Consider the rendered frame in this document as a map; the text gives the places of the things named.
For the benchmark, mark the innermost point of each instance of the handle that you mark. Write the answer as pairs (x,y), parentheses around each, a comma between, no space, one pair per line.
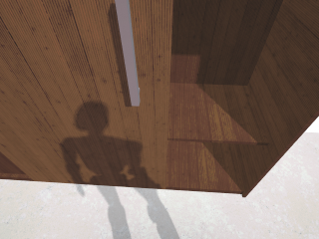
(127,38)

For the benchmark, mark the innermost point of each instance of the wardrobe door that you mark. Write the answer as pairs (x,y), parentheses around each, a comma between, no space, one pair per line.
(66,114)
(7,166)

